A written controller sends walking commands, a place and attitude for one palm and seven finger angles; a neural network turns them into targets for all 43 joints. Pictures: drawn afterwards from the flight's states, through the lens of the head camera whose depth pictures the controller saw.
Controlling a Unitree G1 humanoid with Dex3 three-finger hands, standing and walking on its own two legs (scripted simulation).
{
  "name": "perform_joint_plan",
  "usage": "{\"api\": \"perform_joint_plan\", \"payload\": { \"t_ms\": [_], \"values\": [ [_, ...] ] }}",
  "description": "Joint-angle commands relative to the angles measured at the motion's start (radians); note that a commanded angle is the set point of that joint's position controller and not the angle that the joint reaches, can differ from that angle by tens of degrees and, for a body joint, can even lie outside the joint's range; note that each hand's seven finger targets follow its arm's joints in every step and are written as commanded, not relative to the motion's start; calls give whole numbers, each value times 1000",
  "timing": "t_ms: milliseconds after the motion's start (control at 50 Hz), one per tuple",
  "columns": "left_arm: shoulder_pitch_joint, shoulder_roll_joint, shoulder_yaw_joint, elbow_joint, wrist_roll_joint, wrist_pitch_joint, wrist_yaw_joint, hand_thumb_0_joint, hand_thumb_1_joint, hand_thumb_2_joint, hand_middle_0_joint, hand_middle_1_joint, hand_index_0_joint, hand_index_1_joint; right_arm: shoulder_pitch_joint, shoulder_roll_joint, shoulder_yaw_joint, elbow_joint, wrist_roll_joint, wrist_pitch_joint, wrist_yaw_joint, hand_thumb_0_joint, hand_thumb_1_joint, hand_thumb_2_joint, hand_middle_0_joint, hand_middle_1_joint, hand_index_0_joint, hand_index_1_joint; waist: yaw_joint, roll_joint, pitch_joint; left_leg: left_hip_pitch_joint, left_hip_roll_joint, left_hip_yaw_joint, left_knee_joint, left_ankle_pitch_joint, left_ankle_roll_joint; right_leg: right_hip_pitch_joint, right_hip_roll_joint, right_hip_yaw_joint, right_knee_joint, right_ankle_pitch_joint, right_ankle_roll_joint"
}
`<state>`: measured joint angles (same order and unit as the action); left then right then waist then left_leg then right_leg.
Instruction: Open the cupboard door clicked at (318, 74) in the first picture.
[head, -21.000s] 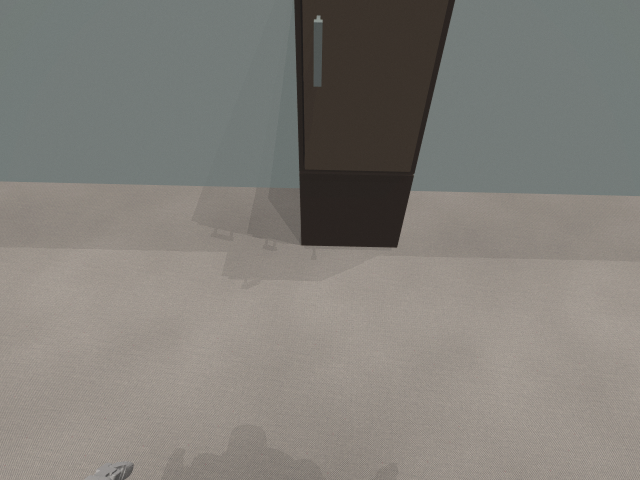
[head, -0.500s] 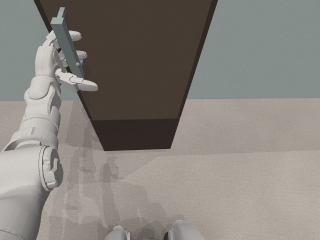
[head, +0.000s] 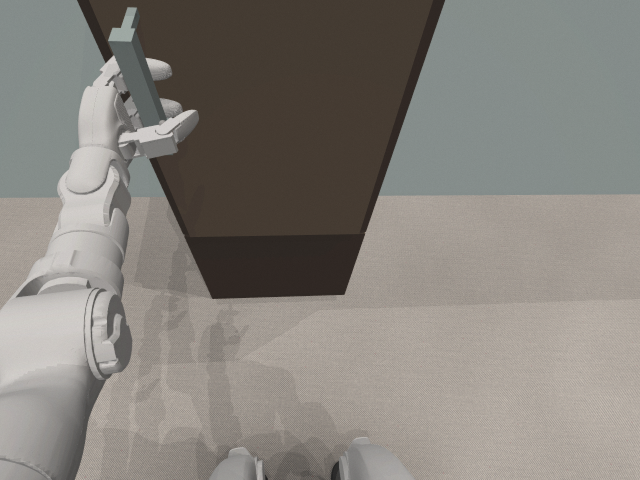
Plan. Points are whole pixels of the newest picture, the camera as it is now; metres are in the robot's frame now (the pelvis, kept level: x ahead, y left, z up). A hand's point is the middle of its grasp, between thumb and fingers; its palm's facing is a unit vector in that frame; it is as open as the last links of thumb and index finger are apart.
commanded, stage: close the thumb around the handle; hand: left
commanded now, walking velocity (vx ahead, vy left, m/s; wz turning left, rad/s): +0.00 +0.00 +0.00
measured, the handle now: (150, 88) +0.58 +0.16 +0.12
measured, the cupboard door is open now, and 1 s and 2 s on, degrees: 0 25 47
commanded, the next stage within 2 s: pull the door open along its arc in 0.24 s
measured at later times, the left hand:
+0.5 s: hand (163, 125) +0.52 +0.14 +0.11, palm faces -0.05 -1.00 -0.01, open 5.8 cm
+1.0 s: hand (200, 217) +0.39 +0.10 +0.12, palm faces +0.10 -0.99 +0.10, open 6.4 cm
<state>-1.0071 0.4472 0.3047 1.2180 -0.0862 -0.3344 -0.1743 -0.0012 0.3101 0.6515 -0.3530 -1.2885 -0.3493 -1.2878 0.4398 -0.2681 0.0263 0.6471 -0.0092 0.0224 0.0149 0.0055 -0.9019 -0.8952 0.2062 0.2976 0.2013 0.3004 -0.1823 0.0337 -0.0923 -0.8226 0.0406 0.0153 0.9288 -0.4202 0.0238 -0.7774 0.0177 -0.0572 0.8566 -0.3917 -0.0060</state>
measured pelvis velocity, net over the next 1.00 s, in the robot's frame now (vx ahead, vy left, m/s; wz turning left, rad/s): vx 0.02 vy -0.01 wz -0.01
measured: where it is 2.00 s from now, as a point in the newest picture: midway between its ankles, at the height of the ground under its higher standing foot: outside the picture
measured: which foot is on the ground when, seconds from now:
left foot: down 0.00-1.00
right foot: down 0.00-1.00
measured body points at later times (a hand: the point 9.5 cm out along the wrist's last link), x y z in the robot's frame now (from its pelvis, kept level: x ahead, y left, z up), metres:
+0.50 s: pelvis +0.00 -0.01 +0.00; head +0.11 +0.00 +0.44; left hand +0.52 +0.20 +0.12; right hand -0.01 -0.27 -0.11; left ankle +0.01 +0.10 -0.69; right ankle +0.01 -0.12 -0.69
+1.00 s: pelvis +0.02 -0.01 +0.02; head +0.05 -0.02 +0.47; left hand +0.37 +0.15 +0.11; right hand +0.16 -0.25 -0.08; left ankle +0.01 +0.10 -0.69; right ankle +0.01 -0.12 -0.69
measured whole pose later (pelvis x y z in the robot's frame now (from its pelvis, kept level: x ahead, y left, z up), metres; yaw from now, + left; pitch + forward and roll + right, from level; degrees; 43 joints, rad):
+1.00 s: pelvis +0.02 -0.01 +0.02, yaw -1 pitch +10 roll -1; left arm -0.24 0.05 0.09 0.34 -0.15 -0.19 0.10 0.02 0.67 0.74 -0.32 -1.34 -0.33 -1.27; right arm 0.28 -0.23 0.00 0.51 0.02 0.03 0.05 0.01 -0.90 -0.90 0.20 0.30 0.20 0.30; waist -0.04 0.03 -0.12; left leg -0.54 0.04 0.05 0.78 -0.40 0.00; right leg -0.53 0.02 -0.02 0.76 -0.39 -0.02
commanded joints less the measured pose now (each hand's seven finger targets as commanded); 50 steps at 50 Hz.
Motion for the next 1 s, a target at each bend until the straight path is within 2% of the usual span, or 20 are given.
{"api": "perform_joint_plan", "payload": {
  "t_ms": [0, 20, 80, 140, 160, 180, 320, 340, 420, 460, 500, 680, 700, 720, 800, 820, 840, 860, 900, 980],
  "values": [
    [-513, 162, -4, -213, -4, -75, -7, 0, 844, 876, -396, -1344, -396, -1344, 165, -181, -71, -42, 2, -14, -12, 0, -900, -900, 200, 300, 200, 300, -39, 78, -439, 410, -19, -82, -88, 387, -2, 71, 44, 12, -89, 308, -14],
    [-532, 150, -20, -214, -7, -72, -7, 0, 900, 900, -400, -1350, -400, -1350, 161, -180, -70, -40, 1, -14, -12, 0, -900, -900, 200, 300, 200, 300, -49, 85, -423, 400, -21, -80, -89, 365, 0, 67, 43, 14, -95, 297, -11],
    [-539, 158, -11, -242, -8, -78, -6, 0, 900, 900, -400, -1350, -400, -1350, 171, -179, -71, -42, -2, -16, -11, 0, -900, -900, 200, 300, 200, 300, -38, 109, -463, 423, -24, -82, -88, 395, -1, 86, 44, 14, -88, 312, -17],
    [-513, 175, 2, -232, -6, -77, -10, 0, 900, 900, -400, -1350, -400, -1350, 168, -180, -72, -42, 1, -14, -11, 0, -900, -900, 200, 300, 200, 300, -31, 90, -459, 406, -24, -78, -88, 389, -1, 99, 43, 15, -91, 321, -15],
    [-515, 130, -36, -230, -8, -74, -14, 0, 900, 900, -400, -1350, -400, -1350, 159, -176, -71, -44, 3, -14, -10, 0, -900, -900, 200, 300, 200, 300, -42, 105, -439, 409, -25, -74, -89, 384, -1, 85, 44, 15, -95, 320, -14],
    [-524, 127, -32, -233, -14, -77, -12, 0, 900, 900, -400, -1350, -400, -1350, 166, -176, -71, -40, 0, -15, -10, 0, -900, -900, 200, 300, 200, 300, -43, 100, -436, 415, -24, -80, -86, 393, 0, 80, 43, 12, -92, 318, -16],
    [-537, 173, -15, -181, -1, -62, -9, 0, 900, 900, -400, -1350, -400, -1350, 162, -182, -67, -36, 5, -14, -16, 0, -900, -900, 200, 300, 200, 300, -56, 68, -392, 344, -30, -69, -92, 303, 8, 88, 40, 24, -108, 280, -9],
    [-476, 252, 52, -162, 0, -56, -12, 0, 900, 900, -400, -1350, -400, -1350, 166, -191, -67, -43, 6, -12, -20, 0, -900, -900, 200, 300, 200, 300, -26, 43, -402, 314, -33, -64, -93, 294, 11, 128, 39, 31, -107, 284, -11],
    [-379, 228, 42, -238, -14, -62, -45, 0, 900, 900, -400, -1350, -400, -1350, 142, -177, -64, -81, 11, -5, -21, 0, -900, -900, 200, 300, 200, 300, 15, 103, -487, 364, -37, -49, -94, 388, 5, 187, 36, 27, -89, 375, -15],
    [-307, 218, 47, -241, -30, -50, -56, 0, 900, 900, -400, -1350, -400, -1350, 132, -175, -64, -97, 13, 1, -18, 0, -900, -900, 200, 300, 200, 300, 26, 64, -460, 340, -37, -38, -99, 387, 8, 219, 40, 27, -94, 395, -12],
    [-251, 224, 66, -288, -45, -51, -62, 0, 900, 900, -400, -1350, -400, -1350, 121, -174, -68, -115, 17, 5, -19, 0, -900, -900, 200, 300, 200, 300, 45, 37, -487, 332, -39, -25, -105, 405, 10, 278, 39, 34, -95, 445, -10],
    [162, 140, 46, -579, -105, -20, -64, 0, 900, 900, -400, -1350, -400, -1350, 36, -152, -77, -204, 42, 19, -8, 0, -900, -900, 200, 300, 200, 300, 129, -15, -439, 340, -42, 8, -156, 498, 16, 427, 32, 29, -110, 579, -15],
    [225, 126, 41, -625, -110, -14, -63, 0, 900, 900, -400, -1350, -400, -1350, 17, -146, -77, -216, 46, 17, -5, 0, -900, -900, 200, 300, 200, 300, 142, 13, -434, 354, -41, 15, -163, 505, 14, 426, 29, 32, -113, 587, -13],
    [271, 96, 21, -665, -118, -6, -59, 0, 900, 900, -400, -1350, -400, -1350, 6, -141, -76, -222, 48, 15, -3, 0, -900, -900, 200, 300, 200, 300, 140, -21, -406, 357, -39, 14, -172, 508, 15, 431, 28, 27, -121, 590, -11],
    [423, 22, -18, -841, -140, 17, -37, 0, 900, 900, -400, -1350, -400, -1350, -55, -126, -76, -253, 55, 4, 0, 0, -900, -900, 200, 300, 200, 300, 156, -22, -360, 379, -43, 27, -193, 486, 13, 453, 22, 27, -138, 597, -7],
    [430, -21, 76, -919, -194, 35, 79, 0, 900, 900, -400, -1350, -400, -1350, -94, -93, -71, -258, 54, -8, 3, 0, -900, -900, 200, 300, 200, 300, 229, -21, -361, 359, -46, 29, -205, 484, 0, 471, 24, 11, -146, 567, -9],
    [496, -116, 1, -939, -174, 59, 148, 0, 900, 900, -400, -1350, -400, -1350, -110, -87, -68, -259, 52, -18, 10, 0, -900, -900, 200, 300, 200, 300, 209, -15, -326, 375, -45, 30, -216, 469, -8, 456, 26, 2, -150, 536, -9],
    [516, -161, -28, -977, -162, 71, 197, 0, 900, 900, -400, -1350, -400, -1350, -117, -87, -68, -256, 50, -26, 16, 0, -900, -900, 200, 300, 200, 300, 197, -24, -297, 386, -41, 23, -222, 457, -13, 427, 26, -7, -157, 505, -8],
    [564, -197, -58, -1041, -118, 79, 285, 0, 900, 900, -400, -1350, -400, -1350, -129, -84, -71, -248, 38, -35, 24, 0, -900, -900, 200, 300, 200, 300, 192, -48, -286, 401, -39, 17, -216, 462, -13, 421, 24, -8, -150, 498, -8],
    [694, -353, -207, -1228, -28, 96, 446, 0, 900, 900, -400, -1350, -400, -1350, -180, -58, -71, -265, 13, -39, 41, 0, -900, -900, 200, 300, 200, 300, 197, -71, -311, 440, -35, 16, -213, 491, -15, 454, 11, -9, -144, 508, -10]
  ]
}}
